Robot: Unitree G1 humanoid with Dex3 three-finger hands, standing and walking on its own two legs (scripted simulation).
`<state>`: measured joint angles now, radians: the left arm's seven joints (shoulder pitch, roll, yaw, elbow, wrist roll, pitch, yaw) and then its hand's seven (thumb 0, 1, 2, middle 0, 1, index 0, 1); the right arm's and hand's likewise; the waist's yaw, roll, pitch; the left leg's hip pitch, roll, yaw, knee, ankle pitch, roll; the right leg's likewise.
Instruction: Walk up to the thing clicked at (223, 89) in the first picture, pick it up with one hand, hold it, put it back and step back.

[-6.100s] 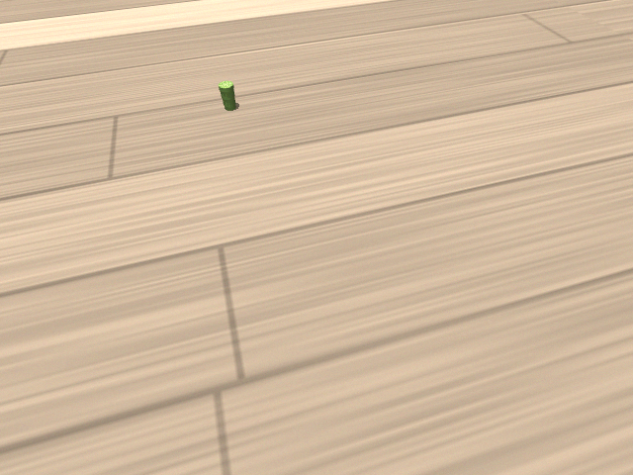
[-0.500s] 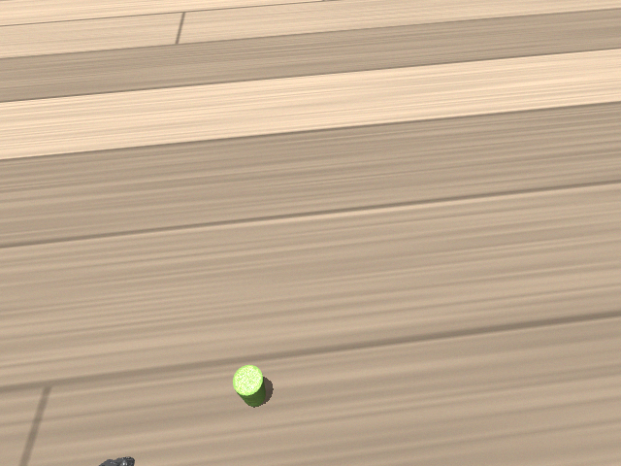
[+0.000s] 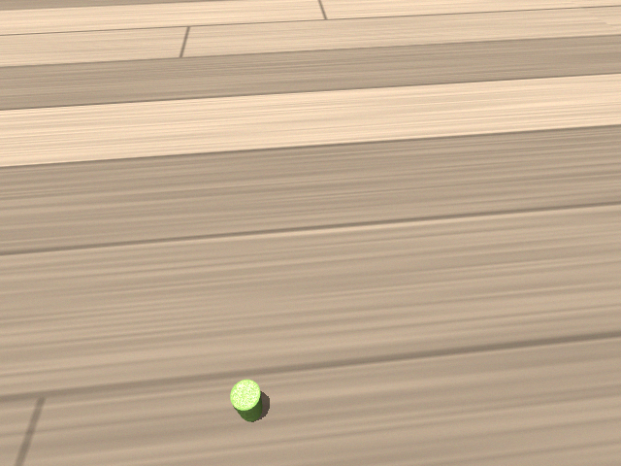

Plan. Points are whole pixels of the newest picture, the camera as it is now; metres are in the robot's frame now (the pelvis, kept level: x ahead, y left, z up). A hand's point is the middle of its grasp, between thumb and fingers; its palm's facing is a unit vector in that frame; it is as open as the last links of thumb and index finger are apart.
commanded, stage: walk up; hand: left
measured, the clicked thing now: (248, 402) +0.41 +0.21 -0.71
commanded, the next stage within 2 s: stand in 0.50 s
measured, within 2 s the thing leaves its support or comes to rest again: neither
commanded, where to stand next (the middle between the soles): +0.05 +0.00 m, yaw -1 degrees
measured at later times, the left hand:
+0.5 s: hand out of the picture +0.08 +0.26 -0.16, palm faces +0.00 -0.94 -0.33, open 7.4 cm
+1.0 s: hand out of the picture +0.09 +0.26 -0.16, palm faces -0.01 -0.94 -0.34, open 7.4 cm
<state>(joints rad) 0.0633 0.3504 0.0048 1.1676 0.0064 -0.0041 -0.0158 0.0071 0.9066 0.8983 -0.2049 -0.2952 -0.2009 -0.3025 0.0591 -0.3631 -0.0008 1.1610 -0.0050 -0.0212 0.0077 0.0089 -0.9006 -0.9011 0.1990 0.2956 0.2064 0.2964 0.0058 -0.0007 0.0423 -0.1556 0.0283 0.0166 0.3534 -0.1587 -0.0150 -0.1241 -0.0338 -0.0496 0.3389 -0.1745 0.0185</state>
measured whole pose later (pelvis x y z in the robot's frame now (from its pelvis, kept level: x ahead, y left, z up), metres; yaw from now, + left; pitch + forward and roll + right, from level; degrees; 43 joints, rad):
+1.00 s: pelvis +0.02 +0.00 +0.00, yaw +1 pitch -2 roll +0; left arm 0.10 0.35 0.00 1.15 0.01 -0.01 -0.01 0.01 0.91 0.90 -0.20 -0.30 -0.20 -0.30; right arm 0.08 -0.35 0.00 1.16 -0.01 -0.01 0.01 0.01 -0.90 -0.90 0.20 0.30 0.21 0.30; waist 0.00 0.01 0.04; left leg -0.13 0.01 0.01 0.32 -0.16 -0.01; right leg -0.10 -0.05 -0.06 0.31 -0.18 0.03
